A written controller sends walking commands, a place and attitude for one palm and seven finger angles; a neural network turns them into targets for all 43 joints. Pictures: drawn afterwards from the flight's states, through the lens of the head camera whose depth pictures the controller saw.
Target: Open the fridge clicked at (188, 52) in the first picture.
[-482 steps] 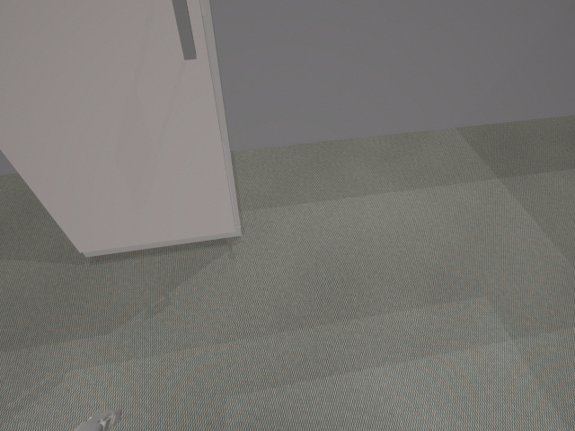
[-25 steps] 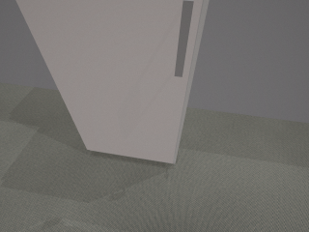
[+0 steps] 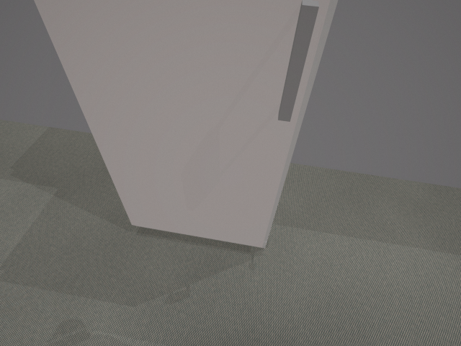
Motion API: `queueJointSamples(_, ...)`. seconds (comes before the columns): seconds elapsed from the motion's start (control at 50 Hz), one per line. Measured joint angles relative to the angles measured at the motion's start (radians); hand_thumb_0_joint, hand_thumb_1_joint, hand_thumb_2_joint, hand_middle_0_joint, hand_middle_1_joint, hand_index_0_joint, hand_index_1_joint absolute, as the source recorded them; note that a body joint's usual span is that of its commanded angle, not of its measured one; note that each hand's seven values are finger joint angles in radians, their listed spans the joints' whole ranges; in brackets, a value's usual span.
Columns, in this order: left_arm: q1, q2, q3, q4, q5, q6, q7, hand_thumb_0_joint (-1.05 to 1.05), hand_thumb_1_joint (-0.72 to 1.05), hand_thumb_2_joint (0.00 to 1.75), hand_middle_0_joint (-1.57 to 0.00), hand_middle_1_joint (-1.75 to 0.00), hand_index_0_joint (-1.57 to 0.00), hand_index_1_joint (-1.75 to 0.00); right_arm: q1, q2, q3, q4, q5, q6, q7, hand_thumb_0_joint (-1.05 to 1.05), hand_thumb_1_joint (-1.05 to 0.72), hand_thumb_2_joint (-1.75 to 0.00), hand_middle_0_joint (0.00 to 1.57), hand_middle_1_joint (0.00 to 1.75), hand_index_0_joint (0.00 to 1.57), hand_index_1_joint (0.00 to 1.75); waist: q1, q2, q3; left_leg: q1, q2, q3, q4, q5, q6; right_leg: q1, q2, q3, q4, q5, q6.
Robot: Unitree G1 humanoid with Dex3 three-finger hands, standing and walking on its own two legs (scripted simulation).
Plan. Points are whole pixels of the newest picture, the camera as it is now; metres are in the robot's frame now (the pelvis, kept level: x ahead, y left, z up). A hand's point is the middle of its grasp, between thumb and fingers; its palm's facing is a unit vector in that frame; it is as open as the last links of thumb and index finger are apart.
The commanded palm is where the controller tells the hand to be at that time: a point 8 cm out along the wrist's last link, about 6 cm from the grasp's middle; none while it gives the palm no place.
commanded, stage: look again from close up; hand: right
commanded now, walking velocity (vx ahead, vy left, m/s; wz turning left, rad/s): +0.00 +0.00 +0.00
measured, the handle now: (295, 63) +0.61 -0.08 +0.20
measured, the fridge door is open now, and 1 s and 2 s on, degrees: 0 0 0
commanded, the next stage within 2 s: shuffle to correct the standing spot in 0.64 s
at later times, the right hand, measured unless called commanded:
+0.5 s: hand out of the picture -0.02 -0.14 -0.18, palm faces +0.04 +0.98 -0.20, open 7.4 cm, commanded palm none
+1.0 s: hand out of the picture -0.02 -0.16 -0.19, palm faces +0.06 +0.98 -0.18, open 7.4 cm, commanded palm none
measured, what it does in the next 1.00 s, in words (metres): stands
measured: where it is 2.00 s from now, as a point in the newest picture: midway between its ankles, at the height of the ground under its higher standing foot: outside the picture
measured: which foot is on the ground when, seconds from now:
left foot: down 0.00-1.00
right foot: down 0.00-1.00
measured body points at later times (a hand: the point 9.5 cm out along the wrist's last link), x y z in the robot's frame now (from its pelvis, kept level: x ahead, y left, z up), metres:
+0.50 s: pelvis +0.02 +0.01 +0.00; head +0.03 +0.02 +0.45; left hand +0.01 +0.23 -0.17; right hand -0.02 -0.20 -0.16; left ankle -0.07 +0.08 -0.74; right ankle +0.04 -0.10 -0.74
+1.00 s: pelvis +0.04 +0.00 -0.01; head +0.04 -0.01 +0.43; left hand +0.01 +0.21 -0.18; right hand -0.02 -0.21 -0.17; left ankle -0.07 +0.08 -0.74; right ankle +0.04 -0.10 -0.74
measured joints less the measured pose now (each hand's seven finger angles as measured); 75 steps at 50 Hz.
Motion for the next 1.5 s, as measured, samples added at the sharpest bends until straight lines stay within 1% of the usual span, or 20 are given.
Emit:
queueJointSamples(0.2, 0.009, -0.012, -0.004, 0.009, -0.002, 0.003, 0.009, 0.01, 0.91, 0.90, -0.19, -0.30, -0.20, -0.30, -0.003, 0.001, -0.007, -0.008, 0.002, 0.004, -0.008, 0.01, -0.91, -0.90, 0.20, 0.30, 0.20, 0.30, 0.000, -0.001, 0.007, 0.030, -0.018, -0.003, -0.010, -0.013, 0.014, 0.011, -0.018, 0.002, 0.035, -0.038, 0.018)
queueJointSamples(0.38, 0.008, -0.009, -0.003, 0.004, -0.003, 0.005, 0.017, 0.01, 0.91, 0.90, -0.19, -0.30, -0.19, -0.30, 0.019, 0.003, -0.013, -0.003, 0.002, 0.010, -0.010, 0.01, -0.91, -0.90, 0.20, 0.30, 0.20, 0.30, -0.008, 0.000, 0.010, 0.048, -0.023, -0.004, -0.013, -0.023, 0.018, 0.019, -0.024, 0.002, 0.054, -0.059, 0.023)
queueJointSamples(0.7, -0.004, 0.001, -0.003, -0.006, -0.003, 0.004, 0.018, 0.01, 0.91, 0.90, -0.19, -0.30, -0.19, -0.30, 0.041, 0.000, -0.011, 0.015, 0.001, 0.012, -0.006, 0.01, -0.91, -0.90, 0.20, 0.30, 0.20, 0.30, -0.016, 0.005, 0.015, 0.055, -0.015, -0.010, -0.018, -0.023, 0.008, 0.027, -0.016, -0.005, 0.050, -0.062, 0.012)
queueJointSamples(0.82, -0.001, -0.001, -0.005, -0.002, -0.001, 0.001, 0.015, 0.01, 0.91, 0.90, -0.19, -0.30, -0.20, -0.30, 0.035, -0.006, -0.011, 0.016, 0.001, 0.011, -0.004, 0.01, -0.91, -0.90, 0.20, 0.30, 0.20, 0.30, -0.011, 0.006, 0.014, 0.051, -0.007, -0.007, -0.014, -0.025, 0.002, 0.023, -0.009, -0.004, 0.050, -0.060, 0.005)
queueJointSamples(0.9, 0.020, -0.009, 0.001, 0.000, 0.006, 0.007, 0.007, 0.01, 0.91, 0.90, -0.19, -0.30, -0.20, -0.30, 0.041, -0.010, -0.018, 0.013, -0.002, 0.017, 0.005, 0.01, -0.91, -0.90, 0.20, 0.30, 0.20, 0.30, -0.003, 0.007, 0.004, 0.035, -0.005, 0.006, 0.030, -0.058, 0.004, -0.005, -0.005, 0.007, 0.109, -0.094, 0.002)
queueJointSamples(1.0, 0.061, -0.019, 0.011, -0.003, 0.013, 0.015, 0.000, 0.01, 0.90, 0.90, -0.19, -0.30, -0.20, -0.30, 0.075, -0.011, -0.032, 0.008, -0.008, 0.019, 0.014, 0.01, -0.91, -0.90, 0.20, 0.30, 0.20, 0.30, -0.002, 0.003, -0.008, 0.035, -0.021, 0.026, 0.080, -0.113, 0.009, -0.054, -0.022, 0.022, 0.249, -0.189, 0.000)
queueJointSamples(1.04, 0.069, -0.026, 0.015, -0.004, 0.015, 0.011, 0.000, 0.01, 0.90, 0.90, -0.19, -0.30, -0.20, -0.30, 0.090, -0.013, -0.037, 0.013, -0.011, 0.020, 0.016, 0.01, -0.91, -0.90, 0.20, 0.30, 0.20, 0.30, -0.003, 0.018, -0.005, 0.037, -0.016, 0.022, 0.114, -0.145, 0.006, -0.053, -0.020, 0.015, 0.287, -0.227, -0.005)
queueJointSamples(1.06, 0.069, -0.032, 0.016, -0.006, 0.016, 0.006, 0.001, 0.01, 0.90, 0.90, -0.19, -0.30, -0.20, -0.30, 0.095, -0.017, -0.040, 0.018, -0.011, 0.023, 0.018, 0.01, -0.91, -0.90, 0.20, 0.30, 0.20, 0.30, -0.004, 0.037, -0.001, 0.027, -0.002, 0.014, 0.149, -0.166, 0.002, -0.044, -0.010, 0.002, 0.288, -0.238, -0.008)
queueJointSamples(1.08, 0.069, -0.035, 0.018, -0.011, 0.019, -0.005, 0.003, 0.01, 0.90, 0.90, -0.19, -0.30, -0.20, -0.30, 0.094, -0.017, -0.042, 0.024, -0.009, 0.028, 0.021, 0.01, -0.91, -0.90, 0.20, 0.30, 0.20, 0.30, -0.002, 0.048, 0.003, -0.006, 0.010, 0.014, 0.221, -0.176, -0.002, -0.036, -0.004, -0.009, 0.286, -0.245, -0.014)
queueJointSamples(1.14, 0.081, -0.040, 0.019, -0.029, 0.021, -0.035, 0.020, 0.01, 0.90, 0.90, -0.20, -0.30, -0.20, -0.30, 0.054, -0.020, -0.046, 0.027, -0.015, 0.049, 0.028, 0.01, -0.91, -0.90, 0.20, 0.30, 0.20, 0.30, 0.021, 0.045, 0.022, -0.178, 0.012, 0.000, 0.573, -0.192, -0.017, -0.011, -0.002, -0.008, 0.245, -0.235, -0.022)
queueJointSamples(1.16, 0.090, -0.044, 0.018, -0.030, 0.021, -0.040, 0.025, 0.01, 0.90, 0.90, -0.20, -0.30, -0.20, -0.30, 0.032, -0.026, -0.050, 0.018, -0.018, 0.052, 0.031, 0.01, -0.91, -0.90, 0.20, 0.30, 0.20, 0.30, 0.025, 0.044, 0.028, -0.234, 0.017, -0.003, 0.647, -0.172, -0.023, 0.000, 0.000, 0.000, 0.218, -0.222, -0.020)
queueJointSamples(1.2, 0.112, -0.050, 0.018, -0.023, 0.019, -0.043, 0.028, 0.00, 0.90, 0.90, -0.20, -0.30, -0.20, -0.30, -0.016, -0.037, -0.060, -0.011, -0.020, 0.053, 0.038, 0.01, -0.91, -0.90, 0.20, 0.30, 0.20, 0.29, 0.028, 0.037, 0.034, -0.326, 0.037, -0.009, 0.705, -0.116, -0.039, 0.020, 0.000, 0.025, 0.160, -0.192, -0.016)
queueJointSamples(1.24, 0.134, -0.053, 0.020, -0.012, 0.018, -0.040, 0.026, 0.00, 0.90, 0.90, -0.20, -0.30, -0.20, -0.30, -0.065, -0.045, -0.067, -0.045, -0.021, 0.049, 0.043, 0.01, -0.91, -0.90, 0.20, 0.30, 0.20, 0.29, 0.026, 0.026, 0.034, -0.393, 0.063, -0.019, 0.681, -0.064, -0.056, 0.037, -0.004, 0.055, 0.107, -0.166, -0.010)
queueJointSamples(1.3, 0.154, -0.051, 0.026, -0.005, 0.021, -0.029, 0.018, 0.01, 0.90, 0.90, -0.20, -0.30, -0.20, -0.30, -0.125, -0.066, -0.080, -0.083, -0.020, 0.043, 0.046, 0.02, -0.93, -0.90, 0.20, 0.30, 0.20, 0.29, 0.030, 0.011, 0.034, -0.443, 0.099, -0.031, 0.571, -0.015, -0.078, 0.057, -0.015, 0.095, 0.056, -0.147, 0.007)
queueJointSamples(1.36, 0.154, -0.040, 0.038, -0.011, 0.026, -0.019, 0.012, 0.01, 0.90, 0.90, -0.20, -0.30, -0.20, -0.30, -0.171, -0.079, -0.086, -0.103, -0.016, 0.037, 0.052, 0.02, -0.93, -0.90, 0.19, 0.30, 0.20, 0.29, 0.044, -0.001, 0.041, -0.441, 0.118, -0.021, 0.424, 0.008, -0.088, 0.074, -0.034, 0.123, 0.043, -0.157, 0.030)
queueJointSamples(1.4, 0.148, -0.028, 0.047, -0.019, 0.029, -0.013, 0.009, 0.01, 0.90, 0.90, -0.20, -0.30, -0.20, -0.30, -0.194, -0.084, -0.087, -0.108, -0.014, 0.032, 0.055, 0.01, -0.93, -0.90, 0.19, 0.30, 0.20, 0.29, 0.054, -0.012, 0.047, -0.407, 0.113, -0.002, 0.315, 0.036, -0.087, 0.080, -0.052, 0.137, 0.063, -0.183, 0.050)
queueJointSamples(1.44, 0.149, -0.018, 0.053, -0.028, 0.028, -0.010, 0.007, 0.01, 0.90, 0.90, -0.20, -0.30, -0.20, -0.30, -0.203, -0.091, -0.086, -0.113, -0.013, 0.020, 0.058, 0.01, -0.92, -0.90, 0.19, 0.30, 0.20, 0.29, 0.058, -0.012, 0.045, -0.343, 0.101, 0.016, 0.189, 0.088, -0.079, 0.074, -0.063, 0.149, 0.117, -0.231, 0.074)
queueJointSamples(1.46, 0.151, -0.013, 0.055, -0.032, 0.026, -0.008, 0.005, 0.01, 0.90, 0.90, -0.20, -0.30, -0.20, -0.30, -0.206, -0.094, -0.086, -0.113, -0.013, 0.010, 0.056, 0.01, -0.92, -0.90, 0.19, 0.30, 0.20, 0.29, 0.054, -0.007, 0.041, -0.327, 0.100, 0.018, 0.164, 0.131, -0.068, 0.054, -0.065, 0.146, 0.179, -0.266, 0.074)
queueJointSamples(1.5, 0.123, 0.013, 0.060, -0.038, 0.021, 0.010, 0.007, 0.01, 0.90, 0.90, -0.20, -0.30, -0.20, -0.30, -0.219, -0.073, -0.082, -0.105, -0.013, 0.000, 0.046, 0.01, -0.92, -0.90, 0.19, 0.30, 0.20, 0.29, 0.054, -0.037, 0.057, -0.321, 0.082, 0.050, 0.218, 0.099, -0.057, -0.021, -0.089, 0.124, 0.393, -0.381, 0.053)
